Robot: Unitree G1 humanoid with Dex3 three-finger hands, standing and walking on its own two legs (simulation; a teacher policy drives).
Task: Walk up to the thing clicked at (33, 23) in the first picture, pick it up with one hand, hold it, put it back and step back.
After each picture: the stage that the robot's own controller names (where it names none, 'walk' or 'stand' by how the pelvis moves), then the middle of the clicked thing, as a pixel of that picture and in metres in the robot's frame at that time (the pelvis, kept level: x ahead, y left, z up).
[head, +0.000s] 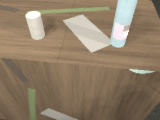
stand; (35, 25) +0.66 +0.23 +0.06
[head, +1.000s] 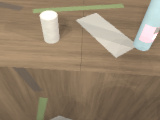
walk; (50, 27) +0.58 +0.13 +0.08
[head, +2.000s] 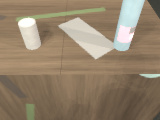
stand; (30, 34) +0.56 +0.24 +0.08
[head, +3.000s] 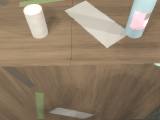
walk; (36, 22) +0.58 +0.19 +0.07
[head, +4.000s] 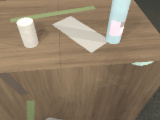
stand; (28, 33) +0.60 +0.24 +0.07
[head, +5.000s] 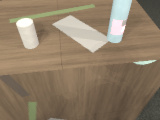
stand; (28, 33) +0.59 +0.24 +0.07
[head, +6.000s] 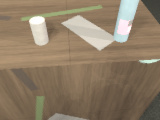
stand; (39, 31) +0.63 +0.21 +0.05
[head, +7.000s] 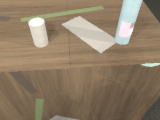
stand; (39, 33) +0.61 +0.20 +0.05
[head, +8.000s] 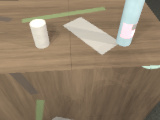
stand; (40, 34) +0.60 +0.20 +0.05
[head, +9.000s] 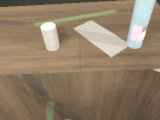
rise first; (50, 37) +0.60 +0.19 +0.06
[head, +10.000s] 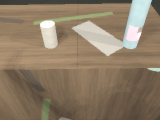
go down; (49, 34) +0.63 +0.17 +0.06
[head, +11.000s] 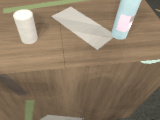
go down; (26, 27) +0.58 +0.19 +0.07
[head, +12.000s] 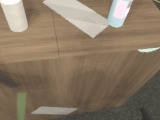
close in; (15, 13) +0.60 +0.19 +0.09
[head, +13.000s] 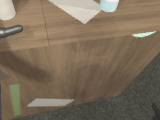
close; out of the picture +0.62 +0.21 +0.12
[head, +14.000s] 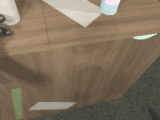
lift; (5, 5) +0.61 +0.19 +0.12
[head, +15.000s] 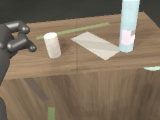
lift; (52, 45) +0.64 +0.18 +0.08
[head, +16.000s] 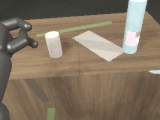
hold; (54, 44) +0.62 +0.17 +0.07
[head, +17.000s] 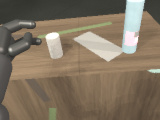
hold; (54, 45) +0.63 +0.17 +0.07
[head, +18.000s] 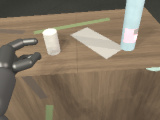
hold; (51, 42) +0.62 +0.18 +0.07
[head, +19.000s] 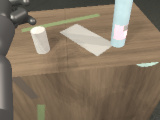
crouch; (40, 40) +0.62 +0.19 +0.07
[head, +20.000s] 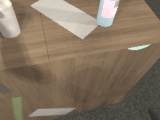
lower; (6, 19) +0.59 +0.20 +0.08
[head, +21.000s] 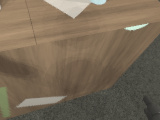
lower; out of the picture +0.61 +0.20 +0.13
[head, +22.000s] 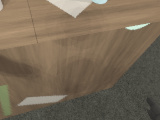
lower; out of the picture +0.62 +0.20 +0.13
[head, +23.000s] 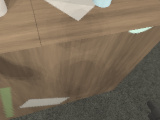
lower; out of the picture +0.61 +0.19 +0.13
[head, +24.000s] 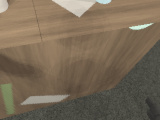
lower; out of the picture +0.62 +0.19 +0.13
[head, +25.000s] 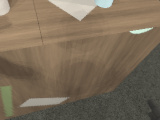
open; out of the picture +0.61 +0.19 +0.13
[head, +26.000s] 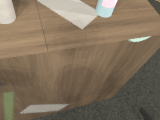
sink last; (1, 3) +0.60 +0.19 +0.12
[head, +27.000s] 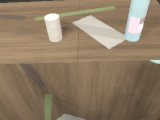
sink last; (53, 28) +0.64 +0.19 +0.09
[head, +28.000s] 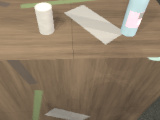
stand; (45, 19) +0.62 +0.17 +0.09
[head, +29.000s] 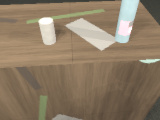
stand; (47, 31) +0.66 +0.18 +0.06
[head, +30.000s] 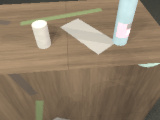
stand; (41, 34) +0.62 +0.20 +0.05
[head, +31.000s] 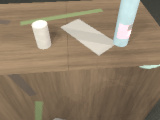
stand; (42, 35) +0.61 +0.19 +0.05
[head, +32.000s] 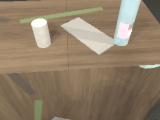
stand; (41, 33) +0.61 +0.19 +0.05
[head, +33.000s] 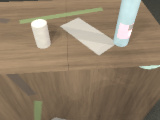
stand; (41, 34) +0.61 +0.19 +0.05
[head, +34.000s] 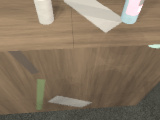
walk; (44, 8) +0.65 +0.17 +0.07
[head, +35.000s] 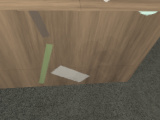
walk; out of the picture +0.89 +0.12 +0.07
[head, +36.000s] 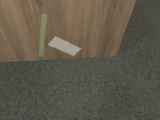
stand; out of the picture +1.22 +0.27 +0.08
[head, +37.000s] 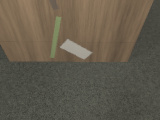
stand; out of the picture +1.24 +0.14 +0.08
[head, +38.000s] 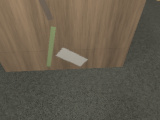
stand; out of the picture +1.23 +0.16 +0.06
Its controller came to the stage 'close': yes
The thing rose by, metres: 0.00
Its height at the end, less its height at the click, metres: +0.00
